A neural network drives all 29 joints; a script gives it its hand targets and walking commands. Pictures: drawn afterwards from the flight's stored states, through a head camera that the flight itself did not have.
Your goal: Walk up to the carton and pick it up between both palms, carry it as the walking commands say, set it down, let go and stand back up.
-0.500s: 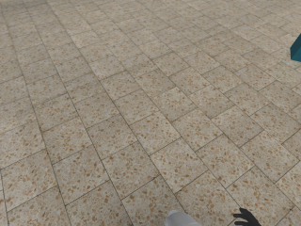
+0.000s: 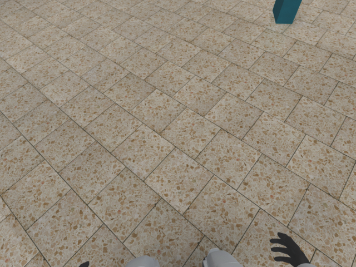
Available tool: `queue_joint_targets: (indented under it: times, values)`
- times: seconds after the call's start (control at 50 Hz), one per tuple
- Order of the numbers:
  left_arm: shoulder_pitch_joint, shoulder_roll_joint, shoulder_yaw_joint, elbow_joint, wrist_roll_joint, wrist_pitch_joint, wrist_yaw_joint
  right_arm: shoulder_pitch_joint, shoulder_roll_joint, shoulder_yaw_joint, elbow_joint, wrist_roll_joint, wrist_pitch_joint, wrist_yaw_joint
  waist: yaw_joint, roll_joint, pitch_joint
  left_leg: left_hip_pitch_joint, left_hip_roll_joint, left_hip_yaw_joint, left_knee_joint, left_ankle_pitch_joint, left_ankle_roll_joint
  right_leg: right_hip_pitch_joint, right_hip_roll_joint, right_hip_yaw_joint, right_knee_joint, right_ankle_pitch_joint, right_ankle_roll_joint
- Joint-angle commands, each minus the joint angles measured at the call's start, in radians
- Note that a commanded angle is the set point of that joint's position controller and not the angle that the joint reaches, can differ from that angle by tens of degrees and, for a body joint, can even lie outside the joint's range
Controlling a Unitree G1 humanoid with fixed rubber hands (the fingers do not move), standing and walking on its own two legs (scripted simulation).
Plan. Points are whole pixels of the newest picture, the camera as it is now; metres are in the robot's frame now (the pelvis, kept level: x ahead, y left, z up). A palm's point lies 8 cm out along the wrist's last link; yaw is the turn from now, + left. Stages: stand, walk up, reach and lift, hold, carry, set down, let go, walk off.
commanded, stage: walk up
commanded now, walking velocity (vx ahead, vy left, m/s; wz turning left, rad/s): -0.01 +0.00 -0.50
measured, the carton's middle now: (287, 0) +2.18 -1.05 -0.61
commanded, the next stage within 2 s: none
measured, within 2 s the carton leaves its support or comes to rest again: neither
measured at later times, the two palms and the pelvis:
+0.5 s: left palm (92, 251) +0.17 +0.24 -0.14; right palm out of the picture -0.03 -0.24 -0.10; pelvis +0.02 +0.02 -0.01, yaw -13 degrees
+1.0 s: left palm (130, 196) +0.30 +0.15 -0.13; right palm (338, 197) +0.26 -0.37 -0.09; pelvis +0.20 -0.08 +0.00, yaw -23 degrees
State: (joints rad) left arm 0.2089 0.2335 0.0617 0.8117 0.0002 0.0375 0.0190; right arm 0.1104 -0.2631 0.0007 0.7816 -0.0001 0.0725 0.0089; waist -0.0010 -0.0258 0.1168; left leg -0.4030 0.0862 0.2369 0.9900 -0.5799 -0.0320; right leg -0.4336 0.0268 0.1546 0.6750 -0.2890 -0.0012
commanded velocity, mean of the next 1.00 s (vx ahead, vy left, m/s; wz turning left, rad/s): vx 0.32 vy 0.00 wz -0.47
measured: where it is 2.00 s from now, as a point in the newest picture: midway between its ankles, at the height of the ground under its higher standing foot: (246, 171)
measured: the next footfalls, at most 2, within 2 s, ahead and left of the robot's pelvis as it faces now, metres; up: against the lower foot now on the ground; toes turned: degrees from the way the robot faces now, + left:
left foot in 0.20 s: +0.00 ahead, +0.10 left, +0.00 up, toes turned +9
right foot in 0.76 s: +0.16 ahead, -0.23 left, +0.00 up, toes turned -19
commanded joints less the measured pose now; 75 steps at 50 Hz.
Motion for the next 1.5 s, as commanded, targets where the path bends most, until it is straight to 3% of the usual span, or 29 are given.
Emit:
queue_joint_targets:
  times: [0.0, 0.1, 0.14, 0.16, 0.18, 0.2, 0.22, 0.28, 0.32, 0.34, 0.38, 0.6, 0.7, 0.74, 0.76, 0.78, 0.88, 0.96, 0.98, 1.0, 1.02, 1.04, 1.1, 1.22, 1.32, 1.34, 1.36, 1.38, 1.48]
  values:
    - [0.178, 0.183, 0.059, -0.036, 0.022, -0.007, 0.03, -0.074, -0.041, -0.027, -0.134, 0.004, -0.023, -0.002, 0.052, -0.18, -0.256, -0.141, -0.043, -0.162, 0.06, 0.039, -0.012, 0.246, -0.216, 0.435, -0.284, 0.504, -0.174]
    - [0.121, 0.194, 0.05, -0.051, 0.023, 0.006, 0.029, -0.067, -0.031, -0.02, -0.102, 0.016, -0.024, -0.013, 0.028, -0.218, -0.24, 0.107, -0.083, -0.113, -0.215, 0.068, -0.018, 0.079, -0.142, 0.4, -0.297, 0.432, -0.151]
    - [0.038, 0.173, 0.045, -0.077, 0.009, -0.004, 0.028, 0.054, -0.057, -0.018, -0.036, 0.023, -0.034, -0.026, -0.049, -0.086, -0.302, 0.402, -0.05, -0.066, -0.502, 0.255, -0.016, -0.062, -0.094, 0.29, -0.19, 0.441, -0.099]
    - [0.035, 0.134, 0.033, -0.07, 0.022, -0.007, 0.027, 0.113, -0.095, -0.032, -0.009, 0.022, -0.038, -0.034, -0.073, -0.094, -0.304, 0.545, 0.028, -0.107, -0.569, 0.32, 0.006, -0.184, -0.057, 0.229, -0.147, 0.272, -0.05]
    - [0.053, 0.06, 0.032, -0.09, 0.033, -0.011, 0.019, 0.161, -0.16, -0.039, 0.003, 0.003, -0.04, -0.04, -0.073, 0.174, -0.302, 0.572, 0.26, -0.305, -0.643, 0.428, 0.064, -0.289, 0.05, 0.064, 0.122, -0.167, -0.028]
    - [0.072, 0.023, 0.035, -0.099, 0.056, -0.003, 0.016, 0.156, -0.192, -0.031, -0.01, 0.002, -0.039, -0.046, -0.035, 0.241, -0.273, 0.497, 0.43, -0.336, -0.559, 0.703, 0.097, -0.324, 0.062, -0.072, 0.342, -0.287, -0.001]
    - [0.023, 0.066, 0.035, -0.106, 0.044, 0.012, 0.007, 0.135, -0.209, -0.044, -0.009, 0.008, -0.042, -0.035, -0.057, 0.206, -0.209, 0.455, 0.498, -0.345, -0.661, 0.51, 0.171, -0.406, -0.001, -0.08, 0.435, -0.257, 0.022]
    - [0.003, 0.091, 0.034, -0.095, 0.034, 0.015, -0.018, 0.077, -0.116, -0.038, -0.044, 0.022, -0.052, -0.038, -0.002, 0.13, -0.122, 0.387, 0.327, -0.074, -0.562, 0.896, 0.124, -0.369, -0.036, -0.128, 0.595, -0.104, 0.038]
    - [0.002, 0.086, 0.015, -0.152, 0.016, 0.018, -0.023, 0.119, -0.102, -0.018, -0.072, 0.047, -0.053, -0.038, -0.02, 0.104, -0.165, 0.415, 0.337, -0.068, -0.554, 0.777, 0.142, -0.387, -0.058, -0.173, 0.614, -0.122, 0.05]
    - [-0.01, 0.086, 0.001, -0.171, 0.007, 0.016, -0.04, 0.192, -0.124, -0.025, -0.07, 0.044, -0.056, -0.03, -0.055, 0.129, -0.2, 0.427, 0.339, -0.155, -0.675, 0.147, 0.132, -0.412, -0.089, -0.184, 0.601, -0.076, 0.024]
    - [-0.117, 0.102, 0.007, -0.204, 0.026, 0.021, -0.063, 0.229, -0.16, -0.046, -0.069, 0.036, -0.066, -0.026, -0.076, 0.18, -0.099, 0.46, 0.386, -0.249, -0.782, -0.136, 0.113, -0.557, -0.107, -0.165, 0.631, -0.001, 0.028]
    - [-0.2, 0.033, -0.038, -0.269, 0.01, -0.006, -0.087, 0.465, -0.128, -0.062, -0.092, 0.016, -0.074, -0.02, -0.114, 0.195, 0.025, 0.506, 0.376, -0.033, -0.704, 0.481, 0.099, -0.473, -0.141, -0.239, 0.328, -0.005, 0.028]
    - [-0.023, 0.034, -0.059, -0.204, 0.023, -0.038, -0.067, 0.399, -0.142, -0.054, -0.095, 0.026, -0.067, -0.013, -0.003, 0.215, -0.16, 0.49, 0.265, 0.039, -0.399, 1.045, 0.079, -0.086, -0.015, -0.35, -0.027, -0.094, -0.036]
    - [0.306, 0.173, -0.015, -0.086, 0.049, -0.062, -0.043, 0.322, -0.158, -0.068, -0.156, 0.039, -0.07, -0.009, 0.119, 0.017, -0.395, 0.28, 0.172, 0.031, 0.092, 0.922, 0.028, 0.364, -0.056, -0.149, -0.12, 0.143, -0.126]
    - [0.352, 0.278, 0.009, -0.064, 0.05, -0.065, -0.03, 0.328, -0.044, -0.043, -0.206, 0.052, -0.083, 0.01, 0.117, -0.304, -0.326, -0.091, -0.029, 0.013, 0.338, 0.125, -0.036, 0.524, -0.308, 0.313, -0.213, 0.454, -0.245]
    - [0.411, 0.361, 0.088, 0.082, 0.074, -0.075, -0.022, 0.272, -0.117, -0.127, -0.138, 0.003, -0.105, 0.022, 0.145, -0.362, -0.346, -0.239, -0.049, -0.134, 0.462, -0.112, -0.027, 0.573, -0.383, 0.578, -0.306, 0.306, -0.352]
    - [0.13, 0.197, 0.036, 0.017, 0.031, -0.085, -0.012, 0.099, -0.047, -0.072, -0.169, 0.0, -0.132, 0.042, 0.014, -0.176, -0.099, -0.065, -0.01, -0.188, 0.063, -0.071, 0.008, 0.144, -0.223, 0.356, -0.432, -0.092, -0.232]
    - [-0.042, 0.209, 0.028, 0.016, 0.028, -0.081, -0.007, 0.271, -0.034, -0.057, -0.026, 0.016, -0.138, 0.019, -0.143, -0.208, -0.08, 0.417, -0.057, -0.125, -0.484, 0.117, 0.017, -0.149, -0.121, 0.164, -0.244, 0.291, -0.139]
    - [-0.071, 0.172, 0.023, 0.01, 0.021, -0.091, -0.011, 0.419, -0.056, -0.065, 0.042, 0.016, -0.148, 0.012, -0.214, -0.102, -0.164, 0.717, -0.045, -0.08, -0.653, 0.309, -0.005, -0.268, -0.042, 0.046, -0.047, 0.383, -0.063]
    - [-0.081, 0.068, 0.004, -0.02, 0.025, -0.103, -0.013, 0.543, -0.159, -0.078, 0.084, -0.007, -0.157, -0.008, -0.242, 0.216, -0.239, 0.915, 0.233, -0.353, -0.811, 0.41, 0.044, -0.463, 0.054, -0.058, 0.32, -0.121, -0.012]
    - [0.011, 0.029, 0.002, -0.009, 0.044, -0.098, -0.015, 0.525, -0.25, -0.096, 0.071, -0.036, -0.145, -0.017, -0.168, 0.259, -0.261, 0.876, 0.495, -0.494, -0.659, 0.623, 0.082, -0.555, 0.005, -0.117, 0.542, -0.22, -0.003]
    - [-0.01, 0.048, 0.01, -0.009, 0.038, -0.085, -0.019, 0.445, -0.197, -0.088, 0.055, -0.025, -0.136, -0.011, -0.145, 0.2, -0.194, 0.759, 0.516, -0.471, -0.639, 0.601, 0.146, -0.568, -0.065, -0.115, 0.626, -0.237, 0.007]
    - [-0.047, 0.069, -0.003, 0.018, 0.028, -0.064, -0.057, 0.33, -0.057, -0.066, 0.03, -0.017, -0.142, -0.002, -0.082, 0.189, 0.011, 0.619, 0.311, -0.129, -0.637, 0.843, 0.098, -0.553, -0.11, -0.169, 0.649, -0.031, 0.031]
    - [-0.192, 0.028, -0.029, -0.08, 0.016, -0.05, -0.088, 0.451, -0.085, -0.08, 0.004, -0.009, -0.127, -0.014, -0.117, 0.21, 0.078, 0.556, 0.303, -0.045, -0.68, 0.914, 0.108, -0.464, -0.1, -0.27, 0.287, 0.035, 0.031]
    - [0.136, 0.101, -0.003, -0.016, 0.019, -0.069, -0.076, 0.387, -0.168, -0.098, -0.039, 0.016, -0.12, -0.013, 0.086, 0.173, -0.183, 0.388, 0.18, 0.001, -0.181, 1.469, 0.074, 0.186, 0.056, -0.387, -0.035, 0.009, -0.071]
    - [0.344, 0.191, 0.027, 0.044, 0.035, -0.079, -0.07, 0.368, -0.157, -0.094, -0.065, 0.023, -0.129, -0.01, 0.17, 0.073, -0.338, 0.167, 0.117, -0.042, 0.106, 1.083, 0.028, 0.513, -0.031, -0.186, -0.032, 0.211, -0.132]
    - [0.452, 0.31, 0.062, 0.076, 0.033, -0.072, -0.05, 0.353, -0.083, -0.078, -0.142, 0.039, -0.139, 0.003, 0.194, -0.286, -0.379, -0.17, -0.072, -0.056, 0.447, 0.246, -0.027, 0.746, -0.341, 0.316, -0.165, 0.535, -0.296]
    - [0.502, 0.318, 0.049, 0.096, 0.016, -0.077, -0.028, 0.265, -0.055, -0.073, -0.174, 0.038, -0.151, 0.006, 0.2, -0.319, -0.37, -0.289, -0.091, -0.19, 0.566, -0.04, -0.011, 0.746, -0.408, 0.534, -0.242, 0.566, -0.364]
    - [0.214, 0.196, 0.025, 0.105, 0.015, -0.11, 0.0, 0.137, -0.046, -0.077, -0.156, -0.005, -0.137, 0.029, 0.042, -0.189, -0.152, -0.089, 0.005, -0.246, 0.216, 0.023, 0.022, 0.242, -0.275, 0.361, -0.376, 0.439, -0.212]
